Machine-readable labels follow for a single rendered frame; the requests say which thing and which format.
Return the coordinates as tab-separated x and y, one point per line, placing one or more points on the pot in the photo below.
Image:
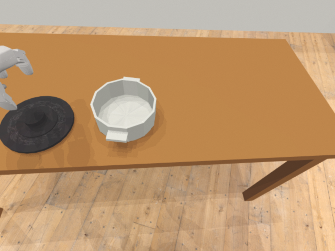
124	109

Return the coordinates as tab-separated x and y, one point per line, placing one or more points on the knob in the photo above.
33	117

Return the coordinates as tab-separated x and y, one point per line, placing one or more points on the table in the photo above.
219	101

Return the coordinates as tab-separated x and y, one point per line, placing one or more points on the left robot hand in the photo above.
8	58

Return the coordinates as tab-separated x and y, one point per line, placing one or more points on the lid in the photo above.
19	137

